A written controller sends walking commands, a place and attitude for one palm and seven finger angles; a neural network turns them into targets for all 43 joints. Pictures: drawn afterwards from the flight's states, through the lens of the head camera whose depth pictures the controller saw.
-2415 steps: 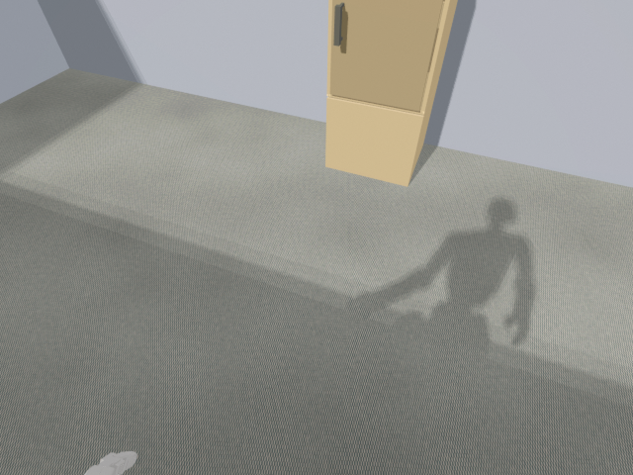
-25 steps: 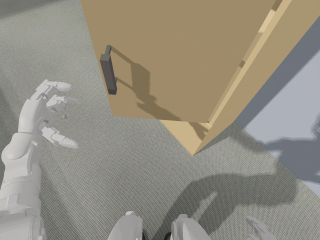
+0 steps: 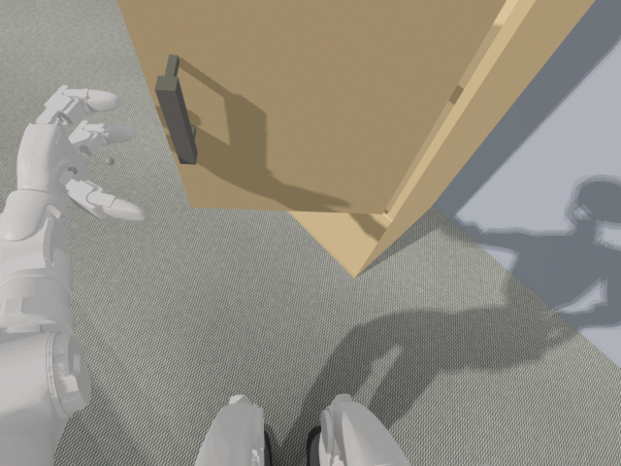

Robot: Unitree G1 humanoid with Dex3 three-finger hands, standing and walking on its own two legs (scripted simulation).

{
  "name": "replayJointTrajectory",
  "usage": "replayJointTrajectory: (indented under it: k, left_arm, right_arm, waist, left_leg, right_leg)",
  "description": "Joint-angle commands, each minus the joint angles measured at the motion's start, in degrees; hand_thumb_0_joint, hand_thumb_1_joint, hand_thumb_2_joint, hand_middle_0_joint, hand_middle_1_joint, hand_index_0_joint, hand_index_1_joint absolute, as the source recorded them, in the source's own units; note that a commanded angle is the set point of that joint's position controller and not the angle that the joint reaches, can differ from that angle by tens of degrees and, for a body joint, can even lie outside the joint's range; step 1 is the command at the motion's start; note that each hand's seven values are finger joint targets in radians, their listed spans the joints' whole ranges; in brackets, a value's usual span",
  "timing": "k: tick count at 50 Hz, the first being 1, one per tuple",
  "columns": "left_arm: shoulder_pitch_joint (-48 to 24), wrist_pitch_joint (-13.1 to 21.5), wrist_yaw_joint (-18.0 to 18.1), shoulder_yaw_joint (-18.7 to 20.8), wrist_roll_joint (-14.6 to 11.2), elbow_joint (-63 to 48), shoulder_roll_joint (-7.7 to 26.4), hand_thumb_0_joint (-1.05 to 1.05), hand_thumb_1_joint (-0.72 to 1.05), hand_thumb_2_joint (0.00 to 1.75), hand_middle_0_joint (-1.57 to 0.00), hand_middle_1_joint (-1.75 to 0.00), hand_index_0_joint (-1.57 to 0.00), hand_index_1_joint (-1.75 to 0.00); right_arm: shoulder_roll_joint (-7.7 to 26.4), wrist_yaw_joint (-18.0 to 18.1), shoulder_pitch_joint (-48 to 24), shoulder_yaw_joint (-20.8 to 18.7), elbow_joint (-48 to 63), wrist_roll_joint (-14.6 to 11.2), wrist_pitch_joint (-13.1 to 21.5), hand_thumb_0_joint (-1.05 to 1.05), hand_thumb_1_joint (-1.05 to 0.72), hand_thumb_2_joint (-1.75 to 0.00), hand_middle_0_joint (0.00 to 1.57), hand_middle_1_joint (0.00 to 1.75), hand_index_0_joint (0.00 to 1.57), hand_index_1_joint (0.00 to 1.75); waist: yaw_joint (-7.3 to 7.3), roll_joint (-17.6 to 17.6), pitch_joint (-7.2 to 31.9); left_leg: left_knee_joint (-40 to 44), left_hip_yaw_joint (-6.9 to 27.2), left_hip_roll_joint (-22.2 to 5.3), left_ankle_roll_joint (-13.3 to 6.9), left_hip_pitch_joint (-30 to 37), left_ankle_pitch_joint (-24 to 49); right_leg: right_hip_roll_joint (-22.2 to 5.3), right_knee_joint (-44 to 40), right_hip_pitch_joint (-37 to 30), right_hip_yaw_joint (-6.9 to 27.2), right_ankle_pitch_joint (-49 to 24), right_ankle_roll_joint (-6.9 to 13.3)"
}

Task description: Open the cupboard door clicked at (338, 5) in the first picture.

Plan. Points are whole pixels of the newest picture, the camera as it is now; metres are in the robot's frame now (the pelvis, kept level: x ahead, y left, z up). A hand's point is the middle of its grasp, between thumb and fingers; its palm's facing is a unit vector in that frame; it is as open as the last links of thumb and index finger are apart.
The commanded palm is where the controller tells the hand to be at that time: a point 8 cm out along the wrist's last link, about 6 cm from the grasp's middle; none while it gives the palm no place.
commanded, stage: move the hooked fingers beside the handle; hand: left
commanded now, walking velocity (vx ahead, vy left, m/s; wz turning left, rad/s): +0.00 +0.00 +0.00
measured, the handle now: (181, 113) +0.55 +0.15 +0.05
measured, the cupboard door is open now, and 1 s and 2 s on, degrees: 48 48 47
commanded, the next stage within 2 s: slide the fingers in behind the handle in 1.04 s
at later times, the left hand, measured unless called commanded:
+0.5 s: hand (120, 143) +0.50 +0.22 +0.04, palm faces -0.04 -1.00 -0.01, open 14.0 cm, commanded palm +0.49 +0.26 +0.05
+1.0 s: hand (118, 145) +0.50 +0.22 +0.05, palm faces -0.03 -1.00 -0.01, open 14.0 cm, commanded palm +0.49 +0.26 +0.05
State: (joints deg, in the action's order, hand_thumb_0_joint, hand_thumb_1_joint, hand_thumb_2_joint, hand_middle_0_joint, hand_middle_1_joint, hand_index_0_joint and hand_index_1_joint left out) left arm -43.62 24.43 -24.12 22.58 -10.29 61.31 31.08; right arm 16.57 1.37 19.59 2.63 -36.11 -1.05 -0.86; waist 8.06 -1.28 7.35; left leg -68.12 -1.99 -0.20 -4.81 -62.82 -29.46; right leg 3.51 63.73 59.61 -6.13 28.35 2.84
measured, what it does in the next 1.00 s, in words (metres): stands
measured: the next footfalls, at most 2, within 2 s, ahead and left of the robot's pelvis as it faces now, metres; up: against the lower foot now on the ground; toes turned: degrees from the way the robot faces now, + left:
none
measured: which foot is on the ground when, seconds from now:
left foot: down 0.00-1.00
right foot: down 0.00-1.00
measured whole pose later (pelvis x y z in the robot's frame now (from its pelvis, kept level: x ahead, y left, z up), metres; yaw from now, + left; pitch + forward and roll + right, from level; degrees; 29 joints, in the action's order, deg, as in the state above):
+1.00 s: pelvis +0.01 +0.00 +0.00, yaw -1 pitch +25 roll -5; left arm -46.9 25.4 -21.1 23.0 -8.2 64.1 32.1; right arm 15.9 -0.1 20.0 3.2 -34.6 -0.3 -4.9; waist 9.3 -1.5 7.2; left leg -68.3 -1.7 -0.8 -4.9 -63.7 -30.2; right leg 4.3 62.8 60.1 -6.2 28.4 2.6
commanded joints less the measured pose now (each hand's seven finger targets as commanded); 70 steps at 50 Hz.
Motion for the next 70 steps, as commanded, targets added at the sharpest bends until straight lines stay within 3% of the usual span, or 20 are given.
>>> replayJointTrajectory:
  k: [1, 10, 12, 14, 16, 20, 23, 25, 27, 34, 38, 40, 43, 50, 56, 59, 62, 66, 67, 70]
  left_arm:
    - [-23.5, 2.76, 0.71, 3.96, -0.37, -7.84, 17.23, 0.0, -0.5, 0.3, -0.3, -1.2, -0.3, -1.2]
    - [-28.79, 3.95, 2.43, 4.21, 0.79, -9.17, 18.04, 0.0, -0.5, 0.3, -0.3, -1.2, -0.3, -1.2]
    - [-29.68, 2.97, 2.47, 3.83, 1.38, -5.23, 18.06, 0.0, -0.5, 0.3, -0.3, -1.2, -0.3, -1.2]
    - [-26.83, 1.79, 2.43, 5.15, 1.85, -2.89, 19.86, 0.0, -0.5, 0.3, -0.3, -1.2, -0.3, -1.2]
    - [-24.46, 1.68, 1.96, 5.22, 2.43, -4.73, 20.45, 0.0, -0.5, 0.3, -0.3, -1.2, -0.3, -1.2]
    - [-25.35, 3.13, 1.36, 3.34, 0.9, -9.1, 16.86, 0.0, -0.5, 0.3, -0.3, -1.2, -0.3, -1.2]
    - [-26.37, 3.69, 1.85, 4.09, 0.28, -10.96, 17.19, 0.0, -0.5, 0.3, -0.3, -1.2, -0.3, -1.2]
    - [-28.23, 4.16, 2.5, 4.84, 0.28, -11.94, 18.39, 0.0, -0.5, 0.3, -0.3, -1.2, -0.3, -1.2]
    - [-27.96, 3.88, 2.95, 2.46, 1.03, -10.03, 15.18, 0.0, -0.5, 0.3, -0.3, -1.2, -0.3, -1.2]
    - [-25.18, 3.5, 3.22, 1.18, 1.32, -7.71, 13.43, 0.0, -0.5, 0.3, -0.3, -1.2, -0.3, -1.2]
    - [-23.46, 2.75, 3.16, 3.54, 1.34, -5.7, 16.7, 0.0, -0.5, 0.3, -0.3, -1.2, -0.3, -1.2]
    - [-25.24, 3.3, 3.18, 2.82, 1.1, -6.84, 15.85, 0.0, -0.5, 0.3, -0.3, -1.2, -0.3, -1.2]
    - [-25.89, 4.75, 3.31, 3.41, 1.41, -9.51, 17.13, 0.0, -0.5, 0.3, -0.3, -1.2, -0.3, -1.2]
    - [-28.47, 5.0, 2.6, 0.17, 0.58, -9.31, 12.92, 0.0, -0.5, 0.3, -0.3, -1.2, -0.3, -1.2]
    - [-26.9, 2.5, 3.25, 1.45, 1.58, -3.81, 14.91, 0.0, -0.5, 0.3, -0.3, -1.2, -0.3, -1.2]
    - [-28.7, 3.47, 4.28, 1.55, 1.71, -6.5, 14.99, 0.0, -0.5, 0.3, -0.3, -1.2, -0.3, -1.2]
    - [-30.94, 5.79, 4.79, 0.15, 1.52, -10.16, 12.75, 0.0, -0.5, 0.3, -0.3, -1.2, -0.3, -1.2]
    - [-27.9, 5.06, 5.67, 1.26, 1.82, -6.68, 13.34, 0.0, -0.5, 0.3, -0.3, -1.2, -0.3, -1.2]
    - [-28.59, 4.26, 5.89, -0.09, 2.05, -5.49, 11.75, 0.0, -0.5, 0.3, -0.3, -1.2, -0.3, -1.2]
    - [-28.29, 3.73, 7.05, 2.08, 2.62, -6.88, 14.43, 0.0, -0.5, 0.3, -0.3, -1.2, -0.3, -1.2]
  right_arm:
    - [11.2, 0.6, 9.0, -3.58, 3.36, -0.1, 0.14, 0.0, -0.9, -0.9, 0.2, 0.3, 0.2, 0.3]
    - [10.94, -0.2, 10.99, -3.53, 3.61, 0.59, -1.48, 0.0, -0.9, -0.9, 0.2, 0.3, 0.2, 0.3]
    - [11.13, -0.33, 11.3, -3.33, 2.95, 0.63, -1.88, 0.0, -0.9, -0.9, 0.2, 0.3, 0.2, 0.3]
    - [11.47, -0.34, 11.8, -3.28, 3.49, 0.66, -2.13, 0.0, -0.9, -0.9, 0.2, 0.3, 0.2, 0.3]
    - [11.48, -0.44, 12.28, -3.21, 4.38, 0.75, -2.51, 0.0, -0.9, -0.9, 0.2, 0.3, 0.2, 0.3]
    - [10.71, -0.89, 11.93, -3.46, 4.58, 0.68, -3.08, 0.0, -0.9, -0.9, 0.2, 0.3, 0.2, 0.3]
    - [10.86, -0.89, 11.61, -3.77, 4.18, 0.55, -3.3, 0.0, -0.9, -0.9, 0.2, 0.3, 0.2, 0.3]
    - [10.86, -0.63, 11.79, -3.69, 3.73, 0.6, -3.17, 0.0, -0.9, -0.9, 0.2, 0.3, 0.2, 0.3]
    - [10.48, -0.81, 11.73, -3.72, 3.25, 0.56, -3.3, 0.0, -0.9, -0.9, 0.2, 0.3, 0.2, 0.3]
    - [10.56, -0.92, 11.27, -3.8, 3.1, 0.67, -3.73, 0.0, -0.9, -0.9, 0.2, 0.3, 0.2, 0.3]
    - [10.92, -0.69, 10.96, -3.65, 4.06, 0.67, -3.7, 0.0, -0.9, -0.9, 0.2, 0.3, 0.2, 0.3]
    - [10.41, -0.72, 10.67, -3.37, 4.54, 0.55, -3.53, 0.0, -0.9, -0.9, 0.2, 0.3, 0.2, 0.3]
    - [10.67, -0.7, 10.12, -3.58, 4.58, 0.65, -3.45, 0.0, -0.9, -0.9, 0.2, 0.3, 0.2, 0.3]
    - [10.53, -0.71, 10.31, -3.56, 3.38, 0.51, -3.34, 0.0, -0.9, -0.9, 0.2, 0.3, 0.2, 0.3]
    - [11.05, -0.46, 10.67, -3.36, 3.33, 0.52, -3.64, 0.0, -0.9, -0.9, 0.2, 0.3, 0.2, 0.3]
    - [10.79, -0.64, 10.39, -3.24, 3.92, 0.7, -3.32, 0.0, -0.9, -0.9, 0.2, 0.3, 0.2, 0.3]
    - [10.4, -0.99, 10.32, -3.54, 3.48, 1.04, -3.02, 0.0, -0.9, -0.9, 0.2, 0.3, 0.2, 0.3]
    - [10.7, -1.2, 10.85, -3.6, 3.22, 0.92, -3.29, 0.0, -0.9, -0.9, 0.2, 0.3, 0.2, 0.3]
    - [10.42, -1.27, 10.75, -3.44, 3.22, 0.85, -3.39, 0.0, -0.9, -0.9, 0.2, 0.3, 0.2, 0.3]
    - [10.49, -1.12, 11.15, -3.47, 4.05, 0.92, -3.41, 0.0, -0.9, -0.9, 0.2, 0.3, 0.2, 0.3]
  waist:
    - [0.76, -6.23, 28.07]
    - [1.75, -10.2, 30.72]
    - [2.7, -8.51, 28.13]
    - [2.23, -6.97, 26.58]
    - [0.83, -9.32, 30.11]
    - [1.4, -10.41, 30.59]
    - [1.41, -9.94, 31.38]
    - [1.67, -9.98, 31.0]
    - [2.29, -10.92, 29.55]
    - [1.94, -10.04, 27.92]
    - [1.6, -6.63, 26.83]
    - [1.62, -8.49, 26.06]
    - [1.37, -9.7, 28.99]
    - [2.41, -12.02, 29.55]
    - [2.72, -7.37, 25.25]
    - [2.3, -8.62, 26.87]
    - [2.24, -12.56, 31.02]
    - [2.05, -9.18, 29.35]
    - [3.07, -8.48, 27.54]
    - [1.8, -9.21, 28.37]
  left_leg:
    - [7.34, 8.44, -1.96, 3.16, 24.68, 25.24]
    - [6.16, 9.16, -2.47, 3.65, 27.92, 30.53]
    - [6.19, 8.94, -2.48, 3.31, 25.08, 27.1]
    - [6.54, 8.36, -2.16, 2.85, 21.78, 25.11]
    - [6.8, 8.37, -2.16, 3.26, 25.03, 29.58]
    - [6.55, 9.01, -2.71, 3.61, 28.69, 32.55]
    - [7.0, 9.0, -2.7, 3.59, 29.08, 31.22]
    - [6.98, 9.14, -2.64, 3.58, 28.94, 31.65]
    - [7.34, 9.57, -2.89, 3.97, 30.51, 31.31]
    - [7.66, 9.64, -2.85, 4.21, 30.73, 31.21]
    - [7.37, 8.25, -2.18, 3.27, 25.19, 28.52]
    - [7.24, 8.05, -1.94, 3.22, 25.08, 28.33]
    - [6.9, 8.22, -2.21, 3.51, 26.96, 29.0]
    - [6.86, 9.9, -2.69, 4.4, 31.54, 31.17]
    - [7.25, 9.09, -2.24, 3.42, 25.06, 24.9]
    - [7.26, 9.01, -2.04, 3.31, 24.85, 23.8]
    - [6.68, 10.1, -2.48, 4.36, 30.66, 28.26]
    - [6.74, 9.56, -2.31, 3.93, 27.5, 26.66]
    - [6.66, 8.98, -2.13, 3.42, 25.64, 24.91]
    - [6.76, 8.38, -1.69, 3.15, 24.62, 24.68]
  right_leg:
    - [-0.41, -6.31, -6.91, 4.75, -15.85, -1.05]
    - [0.08, -5.41, -4.76, 4.37, -17.9, -0.86]
    - [0.14, -6.08, -4.53, 4.46, -16.4, -1.13]
    - [0.1, -6.31, -6.48, 4.61, -16.29, -1.14]
    - [0.09, -5.74, -7.47, 4.48, -18.76, -0.89]
    - [0.4, -5.9, -5.71, 4.08, -19.38, -0.85]
    - [0.41, -6.63, -6.63, 4.4, -18.99, -1.07]
    - [0.43, -6.36, -6.76, 4.29, -19.27, -0.93]
    - [0.4, -6.82, -4.22, 3.92, -17.71, -1.08]
    - [0.39, -7.31, -3.77, 3.7, -16.99, -0.91]
    - [0.31, -7.11, -7.8, 4.4, -18.72, -1.02]
    - [0.34, -6.69, -7.43, 4.34, -18.76, -0.8]
    - [0.27, -6.6, -7.36, 4.82, -18.89, -0.87]
    - [0.48, -6.49, -3.14, 3.89, -16.82, -0.73]
    - [0.36, -7.02, -4.28, 4.1, -15.31, -0.96]
    - [0.29, -6.65, -5.01, 4.34, -14.8, -0.83]
    - [0.37, -5.92, -2.76, 4.02, -15.66, -0.61]
    - [0.43, -6.06, -4.23, 4.08, -15.72, -0.84]
    - [0.39, -6.39, -4.18, 4.21, -15.51, -1.06]
    - [0.39, -6.14, -6.41, 4.55, -16.39, -0.75]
